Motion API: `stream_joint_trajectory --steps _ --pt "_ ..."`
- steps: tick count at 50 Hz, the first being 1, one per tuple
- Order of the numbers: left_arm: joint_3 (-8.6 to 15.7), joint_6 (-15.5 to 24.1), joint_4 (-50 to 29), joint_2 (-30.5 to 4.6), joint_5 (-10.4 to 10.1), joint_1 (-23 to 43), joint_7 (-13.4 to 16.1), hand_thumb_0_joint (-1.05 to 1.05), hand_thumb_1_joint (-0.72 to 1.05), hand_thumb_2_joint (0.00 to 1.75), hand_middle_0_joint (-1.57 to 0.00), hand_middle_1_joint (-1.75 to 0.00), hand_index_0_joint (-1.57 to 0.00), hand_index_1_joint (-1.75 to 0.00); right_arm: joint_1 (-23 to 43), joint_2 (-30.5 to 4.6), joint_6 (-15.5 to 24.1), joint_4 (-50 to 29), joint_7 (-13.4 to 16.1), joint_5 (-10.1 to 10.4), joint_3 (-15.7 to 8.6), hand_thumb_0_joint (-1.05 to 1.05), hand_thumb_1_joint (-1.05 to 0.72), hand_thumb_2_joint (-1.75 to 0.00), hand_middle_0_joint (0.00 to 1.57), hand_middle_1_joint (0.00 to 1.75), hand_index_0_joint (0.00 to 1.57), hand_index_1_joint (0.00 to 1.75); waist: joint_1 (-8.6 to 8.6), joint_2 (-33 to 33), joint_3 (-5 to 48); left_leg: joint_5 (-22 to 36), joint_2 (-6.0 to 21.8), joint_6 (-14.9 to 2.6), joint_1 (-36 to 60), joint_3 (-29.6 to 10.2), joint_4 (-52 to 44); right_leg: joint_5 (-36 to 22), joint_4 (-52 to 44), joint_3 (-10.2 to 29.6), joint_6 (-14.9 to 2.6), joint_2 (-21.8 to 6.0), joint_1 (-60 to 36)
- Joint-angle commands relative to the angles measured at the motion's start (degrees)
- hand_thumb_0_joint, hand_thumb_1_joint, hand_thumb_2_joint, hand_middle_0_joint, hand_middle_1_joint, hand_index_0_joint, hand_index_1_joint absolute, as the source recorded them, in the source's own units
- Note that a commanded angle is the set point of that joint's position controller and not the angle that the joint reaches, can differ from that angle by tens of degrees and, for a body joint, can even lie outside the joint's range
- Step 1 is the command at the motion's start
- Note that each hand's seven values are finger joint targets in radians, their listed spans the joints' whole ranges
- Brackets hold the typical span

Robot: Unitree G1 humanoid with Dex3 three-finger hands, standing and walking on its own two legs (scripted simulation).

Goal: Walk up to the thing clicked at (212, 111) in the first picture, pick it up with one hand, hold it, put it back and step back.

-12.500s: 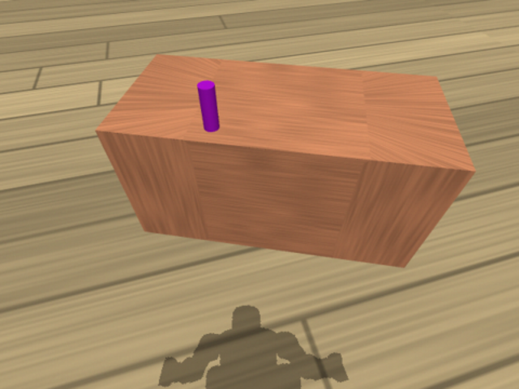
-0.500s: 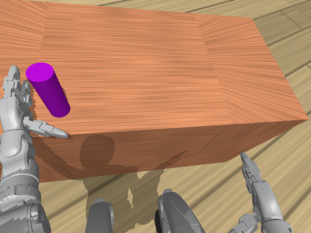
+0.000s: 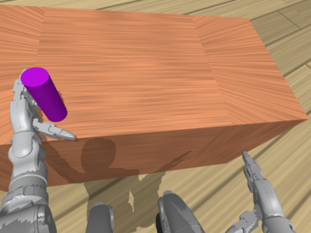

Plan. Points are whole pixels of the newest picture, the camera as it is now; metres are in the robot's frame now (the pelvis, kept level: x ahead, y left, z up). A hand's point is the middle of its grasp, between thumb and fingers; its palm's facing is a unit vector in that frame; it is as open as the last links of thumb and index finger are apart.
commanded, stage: close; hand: left
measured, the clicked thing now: (47, 98) +0.47 +0.21 +0.03
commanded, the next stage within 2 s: settle in 0.62 s
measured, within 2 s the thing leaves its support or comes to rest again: leaves its support in 0.98 s
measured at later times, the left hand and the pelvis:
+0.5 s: hand (52, 103) +0.46 +0.20 +0.02, palm faces +0.13 -0.99 +0.03, open 11.0 cm; pelvis +0.00 +0.01 +0.00, yaw -1 degrees
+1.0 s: hand (48, 100) +0.46 +0.20 +0.03, palm faces +0.14 -0.99 +0.00, open 7.1 cm; pelvis +0.00 +0.00 +0.01, yaw +0 degrees
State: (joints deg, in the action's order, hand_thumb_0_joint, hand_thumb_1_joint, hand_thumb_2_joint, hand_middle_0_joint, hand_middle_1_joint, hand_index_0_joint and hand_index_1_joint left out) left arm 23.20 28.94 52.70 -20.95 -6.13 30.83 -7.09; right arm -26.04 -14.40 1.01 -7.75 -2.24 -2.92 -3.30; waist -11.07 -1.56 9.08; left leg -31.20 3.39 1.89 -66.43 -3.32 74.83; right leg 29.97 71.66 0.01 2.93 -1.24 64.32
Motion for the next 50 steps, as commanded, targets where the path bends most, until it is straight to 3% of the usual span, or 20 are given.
stream_joint_trajectory --steps 1,4,5,7,9,11,12,13,15,16,22,24,28,31,34,35,38,41,47,50 --pt "2.43 4.42 -18.65 -15.88 0.38 25.42 0.88 0.00 -0.51 0.15 -0.42 -0.29 -0.44 -0.27 -3.76 -7.87 2.22 -12.12 0.95 0.26 -4.95 0.00 0.53 -0.04 0.05 0.05 0.05 0.05 0.66 12.28 27.70 16.51 -2.29 -1.21 21.46 1.71 -10.49 -16.36 -8.58 -1.57 -3.54 2.02 -13.82" --pt "3.64 3.98 -14.28 -14.68 -0.29 24.51 2.36 0.00 -0.49 0.17 -0.47 -0.33 -0.48 -0.31 -3.78 -9.50 1.70 -8.46 1.27 0.12 -7.96 0.00 0.53 -0.04 0.05 0.05 0.05 0.05 -0.32 11.72 22.71 10.74 -2.27 -1.48 19.05 1.85 -11.11 -11.73 -9.40 -1.07 -3.53 1.91 -11.39" --pt "2.24 3.69 -12.64 -12.85 -0.16 24.17 2.08 0.00 -0.48 0.18 -0.47 -0.33 -0.49 -0.32 -2.26 -9.43 1.71 -9.42 1.28 0.05 -7.84 0.00 0.52 -0.04 0.05 0.05 0.05 0.05 -1.13 11.17 22.36 10.03 -2.08 -1.58 18.70 1.58 -11.27 -11.01 -9.64 -1.14 -3.52 2.02 -10.64" --pt "2.69 3.32 -13.41 -16.05 1.14 24.89 2.05 0.00 -0.49 0.16 -0.52 -0.35 -0.53 -0.33 -2.81 -9.30 1.89 -10.54 1.55 0.19 -7.13 0.00 0.52 -0.04 0.05 0.05 0.05 0.05 -1.36 11.08 23.92 10.98 -2.15 -1.77 19.36 1.87 -10.88 -12.62 -9.98 -0.61 -3.24 1.70 -12.08" --pt "1.44 2.89 -9.95 -14.59 1.57 23.71 0.69 0.00 -0.50 0.21 -0.56 -0.40 -0.58 -0.39 -1.90 -7.92 1.92 -11.48 1.26 0.33 -4.98 0.00 0.52 -0.04 0.05 0.05 0.05 0.05 -1.10 11.04 23.23 12.79 -2.06 -1.50 18.75 1.70 -11.03 -13.78 -9.49 -1.09 -3.46 1.93 -11.72" --pt "0.23 2.24 -5.76 -11.77 0.75 23.20 -0.79 0.00 -0.47 0.26 -0.63 -0.46 -0.64 -0.45 -3.10 -8.05 1.89 -8.63 1.31 0.30 -5.40 0.00 0.51 -0.05 0.05 0.05 0.05 0.05 -1.96 10.00 21.87 14.45 -1.85 -1.57 18.23 1.37 -10.71 -14.80 -9.07 -1.83 -3.53 2.28 -10.16" --pt "1.17 1.99 -5.98 -12.61 0.27 23.33 -0.97 0.00 -0.46 0.30 -0.66 -0.49 -0.67 -0.49 -2.02 -7.80 2.09 -11.13 1.14 0.45 -4.53 0.00 0.52 -0.05 0.05 0.05 0.05 0.05 -1.30 8.77 22.98 14.36 -1.90 -1.70 18.12 1.28 -10.75 -14.81 -9.17 -1.95 -3.44 2.25 -11.14" --pt "2.44 1.62 -4.16 -13.73 -0.10 22.03 -1.14 0.00 -0.44 0.33 -0.70 -0.54 -0.72 -0.53 -1.22 -8.96 2.10 -9.82 1.19 0.51 -5.77 0.00 0.52 -0.05 0.05 0.05 0.05 0.05 -0.65 9.23 22.19 13.67 -1.97 -1.54 17.02 1.12 -11.00 -13.96 -8.98 -2.11 -3.59 2.22 -10.64" --pt "3.25 1.28 -4.29 -13.97 -0.74 21.59 -1.44 0.00 -0.41 0.38 -0.75 -0.60 -0.77 -0.59 -1.05 -9.41 2.15 -10.18 0.95 0.39 -6.16 0.00 0.52 -0.05 0.05 0.05 0.05 0.05 -0.18 9.16 23.76 14.10 -1.99 -1.63 17.33 1.14 -10.88 -14.17 -9.13 -2.18 -3.45 2.33 -11.38" --pt "2.19 1.46 -7.29 -13.14 -0.68 22.26 -1.47 0.00 -0.37 0.40 -0.77 -0.62 -0.79 -0.61 -1.70 -9.05 2.32 -11.83 0.72 0.23 -5.40 0.00 0.52 -0.04 0.05 0.05 0.05 0.05 0.21 10.39 26.33 15.67 -1.83 -1.21 19.83 1.02 -11.27 -14.80 -8.61 -2.58 -3.74 2.48 -11.94" --pt "2.22 2.57 -15.99 -12.85 -0.61 21.91 0.83 0.00 -0.16 0.61 -0.99 -0.85 -1.01 -0.84 -2.89 -10.09 1.89 -9.86 1.22 0.27 -7.90 0.00 0.51 -0.05 0.05 0.05 0.05 0.05 1.05 12.45 30.52 21.60 -1.41 -0.58 25.56 0.62 -11.45 -18.02 -7.80 -2.96 -4.02 2.75 -13.47" --pt "0.20 2.34 -14.99 -9.75 -0.87 21.14 1.20 0.00 -0.10 0.68 -1.06 -0.92 -1.08 -0.91 -2.44 -9.33 1.63 -9.90 1.36 0.53 -7.38 0.00 0.51 -0.05 0.05 0.05 0.05 0.05 0.57 10.13 26.97 20.76 -1.42 -0.91 23.24 0.71 -11.43 -18.02 -8.21 -2.78 -3.81 2.81 -13.13" --pt "-0.33 2.68 -11.54 -8.73 0.91 19.15 2.96 0.00 0.04 0.79 -1.16 -1.02 -1.17 -1.01 -1.82 -7.90 1.42 -9.62 1.32 0.46 -5.98 0.00 0.52 -0.05 0.05 0.05 0.05 0.05 -0.29 6.81 21.42 15.18 -1.78 -1.73 17.82 1.51 -11.23 -15.60 -9.13 -1.86 -3.32 2.47 -11.99" --pt "2.07 3.58 -10.66 -12.31 1.33 20.03 3.23 0.00 0.13 0.86 -1.21 -1.08 -1.23 -1.07 -2.57 -8.82 1.24 -8.95 1.26 0.26 -6.92 0.00 0.52 -0.05 0.05 0.05 0.05 0.05 -0.74 7.41 21.83 15.96 -1.87 -1.92 17.98 1.88 -10.53 -16.38 -9.00 -1.45 -3.25 2.14 -11.99" --pt "1.89 3.42 -9.18 -13.14 1.43 20.52 2.13 0.00 0.27 1.02 -1.29 -1.21 -1.30 -1.20 -3.57 -9.97 0.80 -8.79 1.05 0.37 -8.58 0.00 0.54 -0.04 0.05 0.05 0.05 0.05 -1.01 8.24 22.77 14.95 -2.19 -1.83 18.77 1.94 -10.85 -15.70 -9.27 -1.51 -3.24 2.18 -12.37" --pt "4.86 3.53 -10.34 -16.95 1.39 20.16 2.25 0.00 0.30 1.08 -1.33 -1.26 -1.34 -1.25 -3.82 -10.56 0.72 -9.09 1.06 0.37 -8.82 0.00 0.53 -0.05 0.05 0.05 0.05 0.05 -0.34 8.68 24.47 15.68 -2.27 -1.91 19.20 2.15 -10.49 -16.58 -9.38 -1.20 -3.10 2.03 -13.67" --pt "4.59 3.53 -9.51 -14.85 0.41 21.11 1.49 0.00 0.47 1.26 -1.30 -1.32 -1.30 -1.34 -3.01 -8.85 1.01 -10.19 0.67 0.40 -6.63 0.00 0.54 -0.05 0.05 0.05 0.05 0.05 -0.93 8.63 23.52 13.03 -2.32 -1.90 17.08 2.04 -10.74 -14.71 -9.63 -1.06 -3.13 2.09 -13.56" --pt "3.51 3.06 -11.20 -15.00 0.88 20.92 1.05 0.00 0.58 1.32 -1.34 -1.36 -1.34 -1.38 -2.37 -8.50 0.91 -11.82 0.70 0.53 -5.82 0.00 0.54 -0.05 0.05 0.05 0.05 0.05 0.27 9.38 25.63 13.76 -2.37 -1.75 18.88 2.16 -11.45 -14.78 -9.88 -1.22 -3.27 1.99 -14.89" --pt "2.82 2.59 -17.53 -15.65 0.16 25.44 1.38 0.00 0.52 1.36 -1.39 -1.43 -1.39 -1.45 -0.15 -8.88 0.88 -11.46 1.63 0.59 -6.45 0.00 0.54 -0.05 0.05 0.05 0.05 0.05 1.64 11.65 27.93 15.07 -2.08 -1.23 21.74 1.83 -12.53 -15.19 -9.87 -1.39 -3.52 2.11 -15.92" --pt "2.12 1.82 -19.44 -15.94 0.08 27.54 1.36 0.00 0.46 1.35 -1.40 -1.46 -1.40 -1.47 -1.51 -8.44 0.69 -11.32 2.24 0.77 -6.27 0.00 0.53 -0.05 0.05 0.05 0.05 0.05 0.50 10.64 29.25 16.15 -2.00 -1.54 23.32 2.25 -12.77 -17.05 -11.16 -0.83 -3.11 1.94 -18.53"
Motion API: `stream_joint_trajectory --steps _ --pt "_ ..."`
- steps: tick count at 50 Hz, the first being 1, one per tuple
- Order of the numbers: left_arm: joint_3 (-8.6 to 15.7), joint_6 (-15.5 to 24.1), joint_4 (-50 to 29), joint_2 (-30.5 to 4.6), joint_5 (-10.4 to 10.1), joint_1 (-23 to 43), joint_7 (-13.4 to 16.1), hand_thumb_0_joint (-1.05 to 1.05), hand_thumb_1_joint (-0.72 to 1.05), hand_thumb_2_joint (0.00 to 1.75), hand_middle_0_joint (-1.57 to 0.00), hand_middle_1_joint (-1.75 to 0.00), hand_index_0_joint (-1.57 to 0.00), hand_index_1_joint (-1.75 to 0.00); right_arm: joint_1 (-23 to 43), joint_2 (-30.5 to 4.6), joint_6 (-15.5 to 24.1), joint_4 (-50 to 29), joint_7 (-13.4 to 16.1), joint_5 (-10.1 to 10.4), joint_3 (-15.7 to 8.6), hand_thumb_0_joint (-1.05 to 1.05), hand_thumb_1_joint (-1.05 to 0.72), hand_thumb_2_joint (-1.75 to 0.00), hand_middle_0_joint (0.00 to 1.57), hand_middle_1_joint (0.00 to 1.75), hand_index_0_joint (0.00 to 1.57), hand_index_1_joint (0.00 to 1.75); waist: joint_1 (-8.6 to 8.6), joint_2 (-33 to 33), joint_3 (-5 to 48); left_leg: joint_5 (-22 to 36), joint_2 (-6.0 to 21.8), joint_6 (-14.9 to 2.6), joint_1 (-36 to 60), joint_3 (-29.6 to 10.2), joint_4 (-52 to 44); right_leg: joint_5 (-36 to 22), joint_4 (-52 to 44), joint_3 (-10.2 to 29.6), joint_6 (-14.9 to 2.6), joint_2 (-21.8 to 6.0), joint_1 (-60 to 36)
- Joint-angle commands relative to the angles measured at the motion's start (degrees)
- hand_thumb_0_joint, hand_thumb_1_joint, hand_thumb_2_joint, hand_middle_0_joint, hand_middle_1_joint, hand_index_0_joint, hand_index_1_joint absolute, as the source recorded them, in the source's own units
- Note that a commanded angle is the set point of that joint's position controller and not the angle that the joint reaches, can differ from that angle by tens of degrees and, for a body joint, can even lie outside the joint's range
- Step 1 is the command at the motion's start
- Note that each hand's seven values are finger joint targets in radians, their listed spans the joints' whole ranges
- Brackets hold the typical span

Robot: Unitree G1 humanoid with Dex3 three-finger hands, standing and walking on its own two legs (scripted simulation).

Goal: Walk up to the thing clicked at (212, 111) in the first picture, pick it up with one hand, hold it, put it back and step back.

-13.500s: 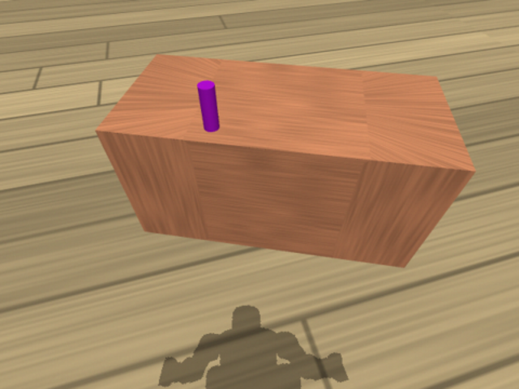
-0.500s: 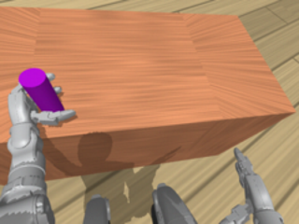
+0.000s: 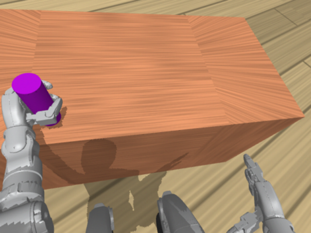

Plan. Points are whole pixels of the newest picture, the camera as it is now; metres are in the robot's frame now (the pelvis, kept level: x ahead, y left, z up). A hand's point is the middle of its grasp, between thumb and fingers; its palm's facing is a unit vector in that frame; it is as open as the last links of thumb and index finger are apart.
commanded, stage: settle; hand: left
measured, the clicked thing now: (40, 103) +0.46 +0.21 +0.03
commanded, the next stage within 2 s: lift in 0.54 s
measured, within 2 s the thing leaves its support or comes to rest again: neither
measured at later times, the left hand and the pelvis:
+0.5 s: hand (35, 89) +0.46 +0.21 +0.07, palm faces +0.14 -0.99 +0.00, open 7.1 cm; pelvis +0.01 +0.01 +0.02, yaw +0 degrees
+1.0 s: hand (33, 82) +0.45 +0.20 +0.11, palm faces +0.13 -0.99 +0.00, open 7.1 cm; pelvis +0.02 +0.00 +0.04, yaw +0 degrees
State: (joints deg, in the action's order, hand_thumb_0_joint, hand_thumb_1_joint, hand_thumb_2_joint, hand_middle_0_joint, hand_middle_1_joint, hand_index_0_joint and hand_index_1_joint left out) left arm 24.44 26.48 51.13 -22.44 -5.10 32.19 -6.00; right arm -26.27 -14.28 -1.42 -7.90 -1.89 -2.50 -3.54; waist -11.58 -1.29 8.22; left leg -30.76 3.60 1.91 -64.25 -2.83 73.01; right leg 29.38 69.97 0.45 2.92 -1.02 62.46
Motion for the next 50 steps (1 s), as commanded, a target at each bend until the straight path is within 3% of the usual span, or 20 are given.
stream_joint_trajectory --steps 1,3,4,6,12,13,14,18,22,23,24,25,27,30,36,38,40,42,46,50 --pt "-0.17 3.49 -15.07 -12.98 -0.83 24.60 0.05 0.00 0.45 1.33 -1.39 -1.44 -1.39 -1.45 -2.18 -8.73 2.74 -8.63 1.93 0.40 -6.33 0.00 0.54 -0.05 0.05 0.05 0.05 0.05 1.23 9.78 27.12 14.05 -2.29 -1.44 20.32 1.69 -11.69 -14.93 -9.78 -1.41 -3.19 1.86 -15.25" --pt "-0.56 2.40 -14.56 -12.56 -1.10 23.34 0.08 0.00 0.47 1.33 -1.37 -1.43 -1.37 -1.44 -2.15 -8.67 2.71 -9.01 1.98 0.56 -5.94 0.00 0.54 -0.05 0.05 0.05 0.05 0.05 1.35 9.68 25.38 13.50 -2.19 -1.43 20.96 1.65 -12.42 -14.28 -10.69 -1.54 -3.09 1.96 -14.70" --pt "1.16 2.12 -14.63 -14.41 -1.20 22.85 0.33 0.00 0.47 1.33 -1.37 -1.42 -1.37 -1.44 -3.13 -8.99 2.51 -7.71 2.02 0.56 -6.17 0.00 0.54 -0.05 0.05 0.05 0.05 0.05 1.52 10.01 26.44 15.34 -2.05 -1.46 21.97 1.62 -12.28 -15.57 -10.72 -1.63 -3.13 1.88 -15.20" --pt "-0.64 1.09 -12.22 -11.70 -0.94 22.38 -0.03 0.00 0.46 1.33 -1.37 -1.42 -1.37 -1.44 -3.22 -8.09 2.16 -6.18 1.78 0.52 -5.73 0.00 0.54 -0.05 0.05 0.05 0.05 0.05 1.18 9.80 24.28 16.28 -1.94 -1.33 22.07 1.62 -12.74 -15.96 -10.72 -2.02 -3.29 1.93 -14.03" --pt "-2.02 0.25 -14.43 -10.59 -1.47 24.91 -0.40 0.00 0.48 1.34 -1.36 -1.43 -1.37 -1.44 -0.23 -7.11 2.49 -4.90 1.51 0.71 -4.67 0.00 0.56 -0.05 0.05 0.05 0.05 0.05 2.05 9.48 24.46 20.85 -1.66 -1.44 23.83 1.59 -13.27 -19.40 -11.15 -2.27 -3.30 1.87 -15.49" --pt "-0.39 -0.23 -11.37 -12.34 -1.36 23.34 -0.38 0.00 0.45 1.34 -1.36 -1.43 -1.37 -1.44 -0.15 -8.88 2.44 -4.41 1.68 0.67 -6.11 0.00 0.55 -0.05 0.05 0.05 0.05 0.05 2.13 8.99 24.70 21.54 -1.47 -1.37 24.50 1.35 -13.36 -19.31 -11.17 -2.44 -3.35 1.94 -15.38" --pt "-1.89 0.10 -16.08 -11.65 -1.58 26.26 -0.38 0.00 0.45 1.34 -1.37 -1.44 -1.38 -1.45 0.70 -7.81 2.71 -6.30 1.60 0.73 -5.09 0.00 0.55 -0.05 0.05 0.05 0.05 0.05 2.18 10.20 26.83 23.06 -1.49 -1.23 26.07 1.31 -13.48 -20.55 -11.08 -2.45 -3.40 1.86 -16.57" --pt "0.20 0.03 -13.65 -14.01 -1.97 25.98 -0.34 0.00 0.44 1.36 -1.38 -1.45 -1.38 -1.46 -0.06 -8.67 2.29 -2.56 1.75 0.87 -6.29 0.00 0.55 -0.05 0.05 0.05 0.05 0.05 2.80 9.99 26.07 22.16 -1.48 -1.13 26.53 1.23 -14.36 -19.62 -11.58 -2.53 -3.42 1.89 -17.01" --pt "-1.03 -0.11 -16.22 -12.52 -2.09 27.08 -0.36 0.00 0.48 1.38 -1.38 -1.46 -1.38 -1.47 0.52 -8.17 2.20 -4.04 1.76 0.88 -5.37 0.00 0.56 -0.05 0.05 0.05 0.05 0.05 2.63 9.71 27.81 22.39 -1.42 -1.06 28.21 1.14 -15.10 -19.78 -12.37 -2.63 -3.43 1.91 -18.15" --pt "0.52 -0.57 -13.59 -14.19 -1.89 25.48 -0.14 0.00 0.47 1.39 -1.39 -1.46 -1.39 -1.48 -0.56 -8.56 1.74 -1.14 1.87 0.83 -6.02 0.00 0.55 -0.05 0.05 0.05 0.05 0.05 2.95 9.47 25.99 21.35 -1.55 -1.16 26.44 1.22 -15.21 -19.11 -12.44 -2.51 -3.38 1.80 -17.93" --pt "-1.06 -0.38 -16.26 -12.66 -2.18 27.35 -0.24 0.00 0.47 1.38 -1.40 -1.47 -1.40 -1.48 1.51 -8.25 2.05 -3.26 1.90 0.99 -5.67 0.00 0.56 -0.05 0.05 0.05 0.05 0.05 2.93 8.86 26.40 20.91 -1.69 -1.36 26.49 1.55 -15.33 -19.56 -12.98 -2.26 -3.23 1.78 -18.93" --pt "-0.47 -0.92 -12.17 -12.43 -2.25 25.28 -0.18 0.00 0.45 1.39 -1.40 -1.47 -1.40 -1.49 0.39 -8.30 1.88 -1.73 1.87 1.00 -5.43 0.00 0.55 -0.05 0.05 0.05 0.05 0.05 2.97 7.84 25.03 20.48 -1.61 -1.38 25.95 1.43 -15.47 -18.81 -13.00 -2.34 -3.33 1.78 -18.61" --pt "-0.84 -0.52 -16.60 -13.09 -1.96 28.77 -0.05 0.00 0.49 1.39 -1.39 -1.46 -1.39 -1.47 2.45 -7.12 2.02 -2.45 1.81 1.04 -4.45 0.00 0.56 -0.05 0.05 0.05 0.05 0.05 3.31 9.32 26.45 20.23 -1.67 -1.36 26.40 1.71 -15.71 -18.93 -13.25 -2.10 -3.33 1.69 -18.63" --pt "-1.42 -1.30 -12.32 -12.14 -1.60 26.50 -0.14 0.00 0.48 1.41 -1.38 -1.47 -1.39 -1.48 2.56 -7.99 1.74 -1.70 1.99 0.99 -5.18 0.00 0.56 -0.05 0.05 0.05 0.05 0.05 2.99 8.28 24.47 19.06 -1.54 -1.23 26.62 1.56 -16.56 -17.40 -14.01 -2.26 -3.38 1.76 -18.05" --pt "-1.55 -1.69 -15.16 -12.50 -2.49 26.70 -0.41 0.00 0.56 1.36 -1.38 -1.47 -1.40 -1.47 2.91 -9.67 1.90 -2.17 2.45 1.16 -6.73 0.00 0.56 -0.05 0.05 0.05 0.05 0.05 3.40 8.15 27.03 19.87 -1.77 -1.44 29.24 2.02 -17.21 -19.03 -15.29 -2.02 -3.14 1.63 -20.85" --pt "-1.81 -1.57 -18.74 -12.85 -2.37 27.49 -0.19 0.00 0.56 1.37 -1.38 -1.47 -1.40 -1.46 2.19 -7.72 1.66 -2.21 2.48 1.43 -5.16 0.00 0.56 -0.05 0.05 0.05 0.05 0.05 4.36 7.56 28.19 20.34 -2.06 -1.62 28.81 2.43 -17.41 -20.26 -15.81 -1.73 -2.88 1.51 -23.68" --pt "-1.04 -2.35 -16.75 -13.52 -2.72 24.02 -0.08 0.00 0.52 1.36 -1.37 -1.47 -1.40 -1.46 2.17 -9.66 1.30 0.13 2.94 1.72 -7.51 0.00 0.56 -0.05 0.05 0.05 0.05 0.05 4.78 7.44 25.25 19.63 -2.12 -1.57 28.57 2.58 -18.17 -19.84 -16.49 -1.58 -2.83 1.54 -23.58" --pt "-3.24 -2.84 -18.36 -10.02 -3.36 24.42 -0.16 0.00 0.53 1.35 -1.37 -1.46 -1.39 -1.46 2.42 -7.86 1.50 0.63 2.81 1.78 -5.82 0.00 0.56 -0.05 0.05 0.05 0.05 0.05 4.84 7.12 24.63 19.66 -2.09 -1.65 29.23 2.68 -18.71 -20.02 -17.18 -1.62 -2.79 1.61 -23.77" --pt "-3.07 -3.62 -23.40 -11.34 -3.01 23.08 0.79 0.00 0.53 1.34 -1.36 -1.45 -1.38 -1.44 2.37 -6.97 1.33 1.81 3.07 2.15 -5.34 0.00 0.56 -0.04 0.05 0.05 0.05 0.05 6.15 7.63 24.20 20.48 -2.29 -1.59 30.52 3.18 -20.03 -21.08 -18.21 -1.50 -2.73 1.43 -26.12" --pt "-5.29 -5.79 -23.78 -7.48 -3.70 17.58 0.93 0.00 0.51 1.35 -1.35 -1.45 -1.37 -1.44 2.41 -8.49 1.09 2.46 3.52 2.47 -7.02 0.00 0.57 -0.04 0.05 0.05 0.05 0.05 6.06 7.28 22.97 23.18 -1.84 -1.28 34.12 2.85 -21.69 -22.08 -19.15 -1.98 -2.94 1.64 -26.83"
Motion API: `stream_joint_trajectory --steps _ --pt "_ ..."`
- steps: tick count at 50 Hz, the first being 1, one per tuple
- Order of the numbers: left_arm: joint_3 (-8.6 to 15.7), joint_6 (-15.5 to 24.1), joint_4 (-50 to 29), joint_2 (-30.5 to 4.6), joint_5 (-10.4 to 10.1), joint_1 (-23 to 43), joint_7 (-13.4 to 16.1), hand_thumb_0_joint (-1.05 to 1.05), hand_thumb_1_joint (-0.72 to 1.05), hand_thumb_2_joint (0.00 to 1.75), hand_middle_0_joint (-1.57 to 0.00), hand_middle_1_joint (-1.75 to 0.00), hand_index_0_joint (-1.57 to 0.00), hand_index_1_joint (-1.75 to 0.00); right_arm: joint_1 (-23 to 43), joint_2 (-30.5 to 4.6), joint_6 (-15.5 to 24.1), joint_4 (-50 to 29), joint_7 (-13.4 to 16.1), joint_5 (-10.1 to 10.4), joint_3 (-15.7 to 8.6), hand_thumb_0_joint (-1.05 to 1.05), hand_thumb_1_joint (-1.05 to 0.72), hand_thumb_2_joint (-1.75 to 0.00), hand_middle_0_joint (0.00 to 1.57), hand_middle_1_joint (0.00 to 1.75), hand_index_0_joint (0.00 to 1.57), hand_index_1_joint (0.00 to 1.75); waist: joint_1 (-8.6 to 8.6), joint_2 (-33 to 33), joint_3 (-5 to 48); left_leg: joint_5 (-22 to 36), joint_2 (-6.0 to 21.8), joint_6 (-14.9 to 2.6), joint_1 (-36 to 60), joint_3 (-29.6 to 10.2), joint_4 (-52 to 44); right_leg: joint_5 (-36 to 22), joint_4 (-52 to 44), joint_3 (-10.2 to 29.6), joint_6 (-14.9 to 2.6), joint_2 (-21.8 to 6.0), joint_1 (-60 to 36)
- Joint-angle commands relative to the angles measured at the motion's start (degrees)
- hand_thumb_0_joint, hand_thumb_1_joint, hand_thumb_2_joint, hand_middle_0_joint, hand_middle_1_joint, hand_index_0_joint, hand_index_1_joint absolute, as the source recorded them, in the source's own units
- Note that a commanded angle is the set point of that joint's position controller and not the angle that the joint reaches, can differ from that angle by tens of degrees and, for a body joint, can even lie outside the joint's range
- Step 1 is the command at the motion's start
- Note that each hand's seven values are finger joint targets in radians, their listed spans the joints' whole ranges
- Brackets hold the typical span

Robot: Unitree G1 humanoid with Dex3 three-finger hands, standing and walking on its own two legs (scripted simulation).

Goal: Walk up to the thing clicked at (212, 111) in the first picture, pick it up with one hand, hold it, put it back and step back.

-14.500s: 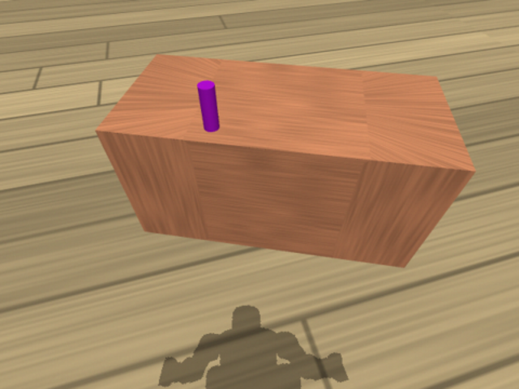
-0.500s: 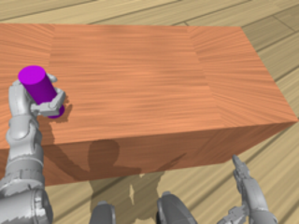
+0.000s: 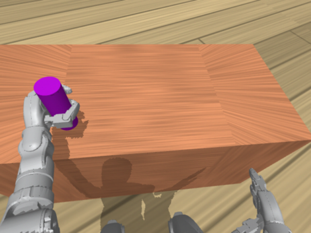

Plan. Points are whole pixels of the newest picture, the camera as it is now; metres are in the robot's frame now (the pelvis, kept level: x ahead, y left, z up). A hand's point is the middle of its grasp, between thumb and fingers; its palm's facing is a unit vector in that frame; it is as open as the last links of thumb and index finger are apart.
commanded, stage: lift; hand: left
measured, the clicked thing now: (59, 106) +0.43 +0.21 +0.07
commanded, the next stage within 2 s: hold in 0.94 s
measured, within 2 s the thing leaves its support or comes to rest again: neither
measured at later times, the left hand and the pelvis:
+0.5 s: hand (59, 109) +0.37 +0.18 +0.14, palm faces +0.13 -0.99 +0.00, open 7.1 cm; pelvis +0.01 +0.00 +0.03, yaw +0 degrees
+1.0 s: hand (50, 113) +0.33 +0.17 +0.18, palm faces +0.14 -0.99 +0.00, open 7.1 cm; pelvis +0.00 -0.01 +0.04, yaw +1 degrees
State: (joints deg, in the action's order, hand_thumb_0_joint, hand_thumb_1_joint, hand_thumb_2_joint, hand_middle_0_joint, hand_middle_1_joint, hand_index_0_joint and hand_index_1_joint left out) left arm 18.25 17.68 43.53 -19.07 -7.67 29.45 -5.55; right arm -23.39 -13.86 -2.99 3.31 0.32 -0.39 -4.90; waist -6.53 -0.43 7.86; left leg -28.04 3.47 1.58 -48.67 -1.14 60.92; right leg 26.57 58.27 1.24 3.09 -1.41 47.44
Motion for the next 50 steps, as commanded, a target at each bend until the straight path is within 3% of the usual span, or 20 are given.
stream_joint_trajectory --steps 1,5,9,11,14,17,18,20,24,26,27,28,32,33,35,36,46,47,49,50 --pt "0.29 2.96 -23.14 -11.22 -1.09 22.76 0.75 0.00 0.50 1.34 -1.34 -1.44 -1.37 -1.43 -1.22 -7.45 2.66 -8.21 1.20 0.43 -4.38 0.00 0.57 -0.04 0.05 0.05 0.05 0.05 1.71 7.50 24.71 22.42 -1.81 -0.94 19.53 1.26 -9.73 -21.35 -7.53 -2.72 -3.01 1.98 -13.16" --pt "-0.11 0.16 -24.89 -8.58 -2.29 16.42 0.97 0.00 0.44 1.30 -1.32 -1.41 -1.35 -1.41 0.24 -7.95 2.50 -7.94 1.34 1.04 -5.18 0.00 0.57 -0.04 0.05 0.05 0.05 0.05 2.45 4.49 23.31 25.25 -1.71 -0.99 20.81 1.38 -10.92 -23.73 -8.38 -3.13 -2.85 2.10 -16.06" --pt "-2.49 -2.81 -29.11 -6.17 -1.81 15.24 2.25 0.00 0.42 1.30 -1.32 -1.41 -1.34 -1.41 1.15 -7.23 2.04 -4.99 1.47 1.54 -5.43 0.00 0.57 -0.04 0.05 0.05 0.05 0.05 2.69 3.79 17.22 20.67 -1.92 -1.00 20.25 1.76 -13.68 -20.10 -10.70 -2.99 -2.80 2.16 -15.38" --pt "-1.57 -4.09 -31.46 -6.13 -2.47 14.22 2.95 0.00 0.43 1.32 -1.33 -1.43 -1.36 -1.43 3.60 -9.31 2.53 -7.04 1.99 1.95 -7.34 0.00 0.58 -0.04 0.05 0.05 0.05 0.05 2.83 2.04 18.10 20.55 -1.93 -0.98 21.58 1.83 -14.65 -20.22 -11.46 -3.09 -2.72 2.09 -17.57" --pt "-3.32 -5.34 -33.02 -3.77 -2.61 12.04 3.40 0.00 0.43 1.34 -1.34 -1.45 -1.36 -1.44 2.52 -7.20 2.60 -5.72 2.19 2.16 -5.81 0.00 0.58 -0.04 0.05 0.05 0.05 0.05 2.98 0.78 16.79 21.47 -2.19 -1.21 22.45 2.17 -15.24 -21.77 -12.42 -3.08 -2.34 1.96 -19.10" --pt "-3.54 -6.49 -36.04 -4.18 -2.37 10.50 3.39 0.00 0.41 1.31 -1.32 -1.43 -1.35 -1.42 1.61 -5.35 2.59 -1.07 2.21 2.34 -4.36 0.00 0.58 -0.04 0.05 0.05 0.05 0.05 3.91 1.04 13.69 19.32 -2.62 -1.36 22.52 2.84 -16.50 -20.42 -14.18 -2.86 -2.15 1.74 -19.26" --pt "-2.88 -6.98 -35.82 -4.72 -2.45 9.57 3.59 0.00 0.41 1.33 -1.32 -1.44 -1.35 -1.43 2.29 -7.22 2.84 -0.99 2.44 2.44 -6.23 0.00 0.57 -0.04 0.05 0.05 0.05 0.05 3.49 1.33 15.02 19.27 -2.65 -1.35 23.79 2.98 -16.64 -20.39 -14.45 -2.64 -2.11 1.67 -19.89" --pt "-3.82 -8.07 -39.45 -3.38 -2.30 10.40 3.97 0.00 0.40 1.33 -1.33 -1.45 -1.35 -1.44 3.51 -4.64 3.42 -2.14 2.23 2.42 -3.26 0.00 0.57 -0.04 0.05 0.05 0.05 0.05 4.28 1.45 15.89 21.01 -2.60 -1.21 24.73 2.97 -17.06 -21.81 -14.68 -2.83 -2.12 1.60 -21.36" --pt "-2.85 -10.20 -37.35 -4.12 -2.29 5.15 4.72 0.00 0.42 1.33 -1.33 -1.45 -1.36 -1.45 3.81 -9.25 3.54 3.27 3.02 2.42 -7.75 0.00 0.57 -0.04 0.05 0.05 0.05 0.05 4.27 1.85 12.35 18.67 -2.52 -1.03 25.24 2.73 -19.05 -18.63 -16.06 -2.83 -2.40 1.64 -21.29" --pt "-4.16 -10.21 -45.01 -3.86 -1.74 9.46 5.15 0.00 0.44 1.34 -1.36 -1.46 -1.38 -1.46 7.12 -5.14 3.96 1.15 2.77 2.63 -3.86 0.00 0.57 -0.04 0.05 0.05 0.05 0.05 5.19 3.00 13.63 17.92 -2.76 -1.02 25.89 2.87 -19.62 -17.99 -17.19 -2.80 -2.47 1.48 -22.54" --pt "-3.26 -10.46 -44.69 -4.42 -1.96 8.81 5.38 0.00 0.42 1.35 -1.37 -1.48 -1.39 -1.48 8.07 -7.12 4.50 1.44 3.20 2.74 -5.98 0.00 0.56 -0.04 0.05 0.05 0.05 0.05 5.00 2.11 12.98 16.78 -2.71 -1.11 26.04 2.82 -20.12 -16.72 -17.45 -2.91 -2.43 1.46 -22.90" --pt "-4.59 -10.53 -45.78 -2.88 -2.33 8.16 5.36 0.00 0.40 1.36 -1.38 -1.50 -1.41 -1.50 8.24 -4.93 4.77 2.37 3.14 2.80 -3.96 0.00 0.56 -0.04 0.05 0.05 0.05 0.05 5.19 2.36 12.25 16.59 -2.76 -1.16 25.80 2.76 -20.35 -16.58 -17.76 -3.00 -2.39 1.46 -23.53" --pt "-3.17 -12.71 -41.05 -2.44 -3.50 3.10 4.82 0.00 0.43 1.36 -1.37 -1.49 -1.40 -1.49 6.89 -7.78 5.43 7.10 3.92 2.70 -6.06 0.00 0.57 -0.04 0.05 0.05 0.05 0.05 4.59 -0.56 8.83 13.97 -2.66 -1.45 25.55 2.86 -21.63 -14.31 -19.58 -2.96 -2.19 1.46 -22.67" --pt "-4.48 -12.73 -47.03 -2.14 -3.49 6.31 4.74 0.00 0.44 1.36 -1.37 -1.49 -1.40 -1.49 7.23 -5.69 5.69 7.66 3.71 2.79 -4.27 0.00 0.57 -0.04 0.05 0.05 0.05 0.05 5.13 1.31 9.67 14.29 -2.69 -1.23 26.52 2.83 -22.13 -14.44 -19.71 -3.07 -2.42 1.53 -22.73" --pt "-4.03 -14.23 -45.36 -2.52 -2.91 3.52 4.97 0.00 0.42 1.35 -1.38 -1.49 -1.40 -1.48 8.17 -7.67 6.19 8.07 3.87 2.76 -5.79 0.00 0.57 -0.04 0.05 0.05 0.05 0.05 4.72 0.22 8.89 13.81 -2.74 -1.32 27.05 3.03 -22.60 -13.82 -20.39 -3.08 -2.30 1.46 -23.06" --pt "-4.07 -14.33 -48.70 -2.52 -2.77 4.79 5.06 0.00 0.44 1.36 -1.37 -1.49 -1.40 -1.49 9.59 -4.95 6.74 5.89 3.66 2.87 -3.56 0.00 0.57 -0.04 0.05 0.05 0.05 0.05 5.56 1.05 10.51 14.94 -2.93 -1.30 27.02 3.09 -22.49 -14.97 -20.51 -3.06 -2.22 1.33 -24.41" --pt "-2.93 -16.96 -51.00 -2.85 -3.33 2.55 4.81 0.00 0.45 1.37 -1.37 -1.50 -1.39 -1.49 8.91 -6.45 8.89 9.43 4.26 2.72 -4.38 0.00 0.57 -0.04 0.05 0.05 0.05 0.05 5.16 0.72 7.52 13.11 -3.00 -1.27 28.82 3.01 -24.73 -12.85 -22.61 -3.21 -2.18 1.26 -25.27" --pt "-3.92 -17.48 -49.91 -1.61 -3.29 1.48 4.56 0.00 0.44 1.38 -1.37 -1.50 -1.40 -1.50 7.32 -3.87 9.00 11.58 4.04 2.77 -2.25 0.00 0.57 -0.04 0.05 0.05 0.05 0.05 5.11 1.19 6.31 12.93 -3.05 -1.39 28.92 3.00 -24.77 -12.72 -22.96 -3.20 -2.13 1.15 -24.72" --pt "-2.92 -17.93 -52.62 -2.55 -3.59 2.96 4.85 0.00 0.43 1.37 -1.38 -1.50 -1.41 -1.50 9.10 -7.36 10.02 9.74 4.30 2.70 -4.98 0.00 0.57 -0.04 0.05 0.05 0.05 0.05 4.86 1.48 8.55 14.06 -2.87 -1.28 30.22 2.86 -25.10 -13.87 -22.69 -3.32 -2.22 1.27 -25.84" --pt "-3.31 -18.24 -52.64 -1.98 -3.64 3.43 4.96 0.00 0.43 1.38 -1.39 -1.51 -1.41 -1.51 8.95 -6.30 10.17 9.93 4.33 2.77 -4.32 0.00 0.57 -0.04 0.05 0.05 0.05 0.05 4.77 1.64 7.77 14.23 -2.87 -1.27 30.34 2.86 -25.25 -14.09 -22.96 -3.44 -2.17 1.25 -25.58"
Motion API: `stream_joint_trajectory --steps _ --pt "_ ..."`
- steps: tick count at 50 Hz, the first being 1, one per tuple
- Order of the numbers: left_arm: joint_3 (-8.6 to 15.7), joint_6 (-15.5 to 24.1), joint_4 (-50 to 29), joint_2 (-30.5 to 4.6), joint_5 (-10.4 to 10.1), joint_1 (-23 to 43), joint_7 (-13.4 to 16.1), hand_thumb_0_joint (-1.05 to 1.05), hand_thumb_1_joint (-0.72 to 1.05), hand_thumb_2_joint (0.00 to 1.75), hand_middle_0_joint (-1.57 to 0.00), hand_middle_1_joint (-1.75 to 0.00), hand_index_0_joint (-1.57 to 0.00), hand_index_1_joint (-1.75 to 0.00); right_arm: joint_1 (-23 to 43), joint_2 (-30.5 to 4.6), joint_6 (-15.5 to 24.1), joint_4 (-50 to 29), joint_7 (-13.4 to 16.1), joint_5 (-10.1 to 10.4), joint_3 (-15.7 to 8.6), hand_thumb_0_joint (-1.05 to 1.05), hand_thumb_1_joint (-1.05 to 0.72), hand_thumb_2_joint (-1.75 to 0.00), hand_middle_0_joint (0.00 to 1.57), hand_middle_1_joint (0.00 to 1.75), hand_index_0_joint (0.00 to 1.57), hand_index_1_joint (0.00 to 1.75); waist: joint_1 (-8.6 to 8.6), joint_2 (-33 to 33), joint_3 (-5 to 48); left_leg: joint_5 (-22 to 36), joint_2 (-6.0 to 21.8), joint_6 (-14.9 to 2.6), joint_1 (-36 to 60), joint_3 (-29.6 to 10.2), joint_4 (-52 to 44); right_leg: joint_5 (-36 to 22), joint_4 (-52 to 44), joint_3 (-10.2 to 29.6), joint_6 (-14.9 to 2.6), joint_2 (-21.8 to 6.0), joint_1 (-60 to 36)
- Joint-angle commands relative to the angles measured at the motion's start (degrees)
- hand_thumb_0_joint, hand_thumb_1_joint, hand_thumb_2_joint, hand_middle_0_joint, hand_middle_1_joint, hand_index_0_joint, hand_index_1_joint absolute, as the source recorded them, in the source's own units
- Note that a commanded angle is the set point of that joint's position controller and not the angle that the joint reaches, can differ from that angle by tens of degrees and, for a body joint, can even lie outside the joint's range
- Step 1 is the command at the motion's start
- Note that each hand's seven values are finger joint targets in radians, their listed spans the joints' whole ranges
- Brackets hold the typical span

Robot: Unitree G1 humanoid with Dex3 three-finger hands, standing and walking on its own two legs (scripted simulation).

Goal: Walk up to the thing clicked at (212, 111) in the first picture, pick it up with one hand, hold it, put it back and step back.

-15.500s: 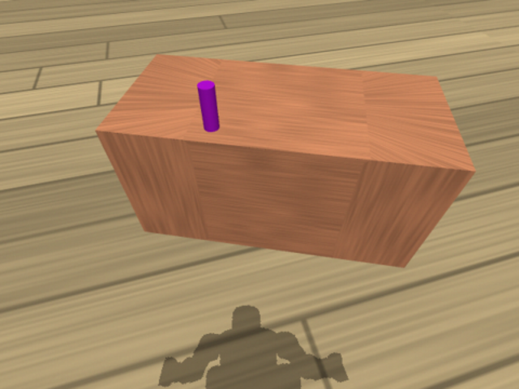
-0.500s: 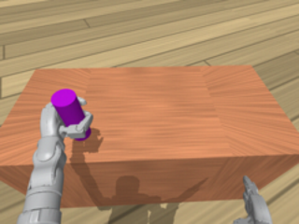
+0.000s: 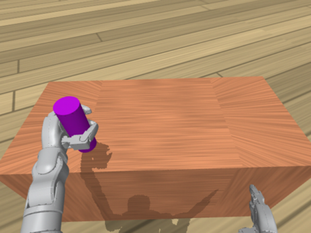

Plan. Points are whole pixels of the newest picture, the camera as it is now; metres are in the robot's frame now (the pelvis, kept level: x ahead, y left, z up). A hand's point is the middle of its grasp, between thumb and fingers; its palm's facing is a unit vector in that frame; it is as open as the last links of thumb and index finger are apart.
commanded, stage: hold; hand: left
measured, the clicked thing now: (77, 127) +0.34 +0.18 +0.14
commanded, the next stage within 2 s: none
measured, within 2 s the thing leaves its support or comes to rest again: neither
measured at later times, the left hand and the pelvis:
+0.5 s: hand (75, 121) +0.34 +0.18 +0.16, palm faces +0.14 -0.99 +0.00, open 7.1 cm; pelvis +0.01 +0.00 +0.01, yaw +0 degrees
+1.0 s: hand (79, 123) +0.33 +0.17 +0.16, palm faces +0.12 -0.99 +0.00, open 7.1 cm; pelvis +0.01 +0.00 +0.01, yaw +0 degrees
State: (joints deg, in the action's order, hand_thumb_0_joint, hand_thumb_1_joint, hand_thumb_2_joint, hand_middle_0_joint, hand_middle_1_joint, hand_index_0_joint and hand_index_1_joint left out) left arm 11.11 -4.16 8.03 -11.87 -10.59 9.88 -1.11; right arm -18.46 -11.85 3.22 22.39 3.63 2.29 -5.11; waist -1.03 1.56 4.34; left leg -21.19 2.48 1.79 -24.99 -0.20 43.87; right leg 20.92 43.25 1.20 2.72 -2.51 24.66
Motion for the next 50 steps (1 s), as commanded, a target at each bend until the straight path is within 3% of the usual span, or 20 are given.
stream_joint_trajectory --steps 1,2,3,6,7,8,12,18,24,33,34,35,36,37,40,42,46,48,49,50 --pt "3.90 3.30 -17.31 -9.04 -0.84 21.91 0.44 0.00 0.42 1.38 -1.38 -1.51 -1.40 -1.50 4.84 -9.01 4.39 -9.48 1.09 0.14 -4.36 0.00 0.56 -0.04 0.05 0.05 0.05 0.05 -0.50 -0.84 10.30 7.27 -1.88 -1.49 6.67 1.80 -8.50 -8.06 -8.09 -3.50 -1.78 2.41 -2.82" --pt "4.07 2.92 -15.28 -9.26 -0.65 20.79 0.40 0.00 0.40 1.38 -1.38 -1.52 -1.41 -1.51 3.02 -7.92 4.14 -5.73 1.03 0.05 -4.14 0.00 0.56 -0.05 0.05 0.05 0.05 0.05 -0.40 -0.87 9.43 7.25 -1.96 -1.57 6.12 1.87 -8.26 -8.00 -8.36 -3.31 -1.81 2.23 -2.54" --pt "3.51 3.05 -18.24 -8.85 -0.62 22.04 0.42 0.00 0.43 1.31 -1.36 -1.47 -1.39 -1.46 6.12 -8.66 4.88 -10.04 0.95 0.03 -4.01 0.00 0.55 -0.05 0.05 0.05 0.05 0.05 -0.33 -1.79 10.40 8.30 -1.83 -1.60 6.67 1.73 -8.59 -8.97 -8.44 -3.45 -1.68 2.37 -3.54" --pt "2.69 2.41 -19.16 -7.28 -0.75 21.84 0.30 0.00 0.40 1.29 -1.34 -1.44 -1.36 -1.44 6.26 -4.61 5.51 -9.79 0.55 0.04 -0.19 0.00 0.55 -0.05 0.05 0.05 0.05 0.05 0.39 -1.88 11.79 10.29 -1.99 -1.74 7.39 1.88 -8.18 -10.67 -8.61 -3.45 -1.56 2.15 -5.21" --pt "3.26 2.28 -18.25 -7.73 -0.91 21.50 0.34 0.00 0.40 1.31 -1.35 -1.45 -1.37 -1.45 7.82 -6.56 5.92 -9.67 0.82 0.10 -2.29 0.00 0.55 -0.05 0.05 0.05 0.05 0.05 0.04 -2.51 12.32 11.03 -2.07 -1.80 8.03 1.89 -8.18 -11.61 -8.42 -3.39 -1.46 2.06 -5.40" --pt "2.83 2.29 -19.12 -7.47 -1.13 21.53 0.16 0.00 0.39 1.31 -1.34 -1.45 -1.36 -1.45 6.67 -5.36 6.05 -9.11 0.79 -0.04 -0.99 0.00 0.55 -0.05 0.05 0.05 0.05 0.05 0.24 -1.65 12.34 11.69 -1.98 -1.78 8.00 1.81 -8.17 -12.15 -8.35 -3.45 -1.55 2.14 -5.63" --pt "5.65 0.63 -16.27 -10.56 -0.39 18.90 0.39 0.00 0.40 1.30 -1.33 -1.44 -1.35 -1.44 3.95 -9.09 6.06 -5.41 0.97 -0.29 -4.66 0.00 0.55 -0.05 0.05 0.05 0.05 0.05 -0.17 -1.63 9.86 10.30 -2.27 -1.81 7.97 2.35 -8.78 -11.06 -9.60 -3.07 -1.40 1.91 -4.99" --pt "5.24 -0.97 -21.45 -9.14 -0.98 20.78 0.40 0.00 0.40 1.29 -1.33 -1.44 -1.35 -1.44 5.50 -8.10 7.28 -6.95 0.60 0.04 -3.98 0.00 0.55 -0.05 0.05 0.05 0.05 0.05 -0.18 -1.79 10.25 10.92 -2.19 -1.72 9.38 1.96 -9.76 -11.43 -10.49 -3.61 -1.49 2.11 -6.20" --pt "2.27 -2.20 -23.16 -6.99 -0.67 21.11 -0.08 0.00 0.38 1.28 -1.33 -1.44 -1.35 -1.43 8.38 -6.20 8.70 -6.46 0.38 -0.11 -2.14 0.00 0.55 -0.05 0.05 0.05 0.05 0.05 0.23 -0.66 9.74 11.47 -2.01 -1.53 10.22 1.63 -10.75 -11.43 -10.55 -3.93 -1.68 2.32 -6.31" --pt "3.99 -5.32 -23.36 -7.29 -1.01 16.98 0.33 0.00 0.33 1.25 -1.32 -1.42 -1.34 -1.42 6.10 -9.18 9.06 -1.97 -0.18 -0.28 -5.19 0.00 0.54 -0.05 0.05 0.05 0.05 0.05 0.53 -0.77 9.13 15.04 -1.46 -0.93 11.13 0.78 -11.80 -14.08 -10.98 -4.75 -2.02 2.77 -7.91" --pt "3.12 -5.43 -23.25 -6.76 -0.91 18.37 0.12 0.00 0.34 1.25 -1.31 -1.41 -1.33 -1.41 5.75 -6.95 8.93 -1.05 -0.34 -0.17 -3.77 0.00 0.54 -0.05 0.05 0.05 0.05 0.05 0.41 -0.03 8.49 13.42 -1.82 -1.17 11.07 1.12 -11.83 -12.94 -11.73 -4.43 -1.99 2.56 -7.36" --pt "5.50 -5.33 -25.37 -9.04 -1.27 19.94 0.35 0.00 0.34 1.26 -1.31 -1.42 -1.34 -1.41 8.02 -9.69 9.44 -3.54 -0.22 -0.24 -5.46 0.00 0.54 -0.05 0.05 0.05 0.05 0.05 0.44 -1.57 8.61 12.61 -1.72 -1.35 11.13 1.02 -12.14 -12.39 -12.06 -4.49 -1.77 2.53 -7.97" --pt "4.35 -5.54 -25.41 -8.07 -0.90 19.79 0.22 0.00 0.33 1.26 -1.31 -1.43 -1.34 -1.42 7.51 -7.26 9.36 -1.87 -0.34 -0.22 -4.00 0.00 0.54 -0.05 0.05 0.05 0.05 0.05 0.58 -0.81 9.18 12.62 -2.06 -1.49 11.48 1.34 -11.95 -12.49 -12.29 -4.19 -1.79 2.28 -7.96" --pt "5.46 -5.48 -26.57 -9.00 -1.06 21.12 0.57 0.00 0.35 1.27 -1.33 -1.44 -1.35 -1.43 9.57 -9.27 9.81 -5.39 -0.11 -0.22 -5.22 0.00 0.54 -0.05 0.05 0.05 0.05 0.05 0.05 -2.54 9.78 12.73 -2.03 -1.69 12.03 1.48 -11.90 -12.67 -12.59 -4.09 -1.52 2.23 -8.35" --pt "5.41 -5.76 -25.69 -7.88 -1.18 18.62 0.76 0.00 0.36 1.27 -1.30 -1.42 -1.33 -1.42 6.44 -7.56 9.82 -1.42 -0.05 -0.38 -4.07 0.00 0.54 -0.05 0.05 0.05 0.05 0.05 0.61 -0.99 8.40 13.93 -1.75 -1.31 11.95 1.13 -12.36 -13.27 -12.31 -4.50 -1.74 2.49 -8.27" --pt "2.28 -5.87 -22.56 -4.69 -1.13 17.44 -0.12 0.00 0.36 1.28 -1.30 -1.43 -1.33 -1.42 6.75 -6.24 9.77 1.39 -0.44 -0.45 -3.22 0.00 0.54 -0.05 0.05 0.05 0.05 0.05 0.39 -1.56 5.22 12.07 -1.71 -1.40 10.72 1.03 -12.87 -11.70 -12.59 -4.45 -1.77 2.47 -6.65" --pt "3.80 -5.58 -25.77 -7.72 -0.78 19.56 -0.43 0.00 0.34 1.28 -1.32 -1.43 -1.34 -1.43 9.58 -6.70 10.39 -0.99 -0.59 -0.47 -2.81 0.00 0.54 -0.05 0.05 0.05 0.05 0.05 0.79 0.04 9.32 12.57 -2.15 -1.61 12.12 1.41 -12.65 -12.39 -12.95 -4.09 -1.80 2.13 -8.30" --pt "1.77 -5.49 -27.41 -5.73 -0.68 18.81 -0.30 0.00 0.31 1.28 -1.32 -1.44 -1.34 -1.44 8.99 -6.90 10.37 0.32 -0.45 -0.45 -3.33 0.00 0.54 -0.05 0.05 0.05 0.05 0.05 0.64 1.04 9.20 11.89 -2.26 -1.47 12.63 1.43 -12.80 -11.68 -13.17 -4.22 -1.91 2.24 -7.87" --pt "4.19 -5.12 -27.16 -7.54 -0.90 17.67 0.03 0.00 0.30 1.27 -1.31 -1.43 -1.33 -1.43 8.34 -9.05 10.41 1.46 -0.34 -0.56 -5.07 0.00 0.54 -0.05 0.05 0.05 0.05 0.05 0.65 -0.05 8.55 11.15 -2.01 -1.45 12.08 1.19 -13.14 -10.91 -13.27 -4.39 -1.86 2.38 -7.99" --pt "3.04 -5.27 -25.20 -6.22 -0.68 16.67 0.13 0.00 0.32 1.25 -1.30 -1.41 -1.32 -1.41 9.21 -9.48 10.69 1.59 -0.27 -0.65 -5.22 0.00 0.54 -0.05 0.05 0.05 0.05 0.05 0.69 -0.41 8.27 10.81 -2.00 -1.43 12.10 1.11 -13.28 -10.50 -13.33 -4.43 -1.93 2.49 -8.13"
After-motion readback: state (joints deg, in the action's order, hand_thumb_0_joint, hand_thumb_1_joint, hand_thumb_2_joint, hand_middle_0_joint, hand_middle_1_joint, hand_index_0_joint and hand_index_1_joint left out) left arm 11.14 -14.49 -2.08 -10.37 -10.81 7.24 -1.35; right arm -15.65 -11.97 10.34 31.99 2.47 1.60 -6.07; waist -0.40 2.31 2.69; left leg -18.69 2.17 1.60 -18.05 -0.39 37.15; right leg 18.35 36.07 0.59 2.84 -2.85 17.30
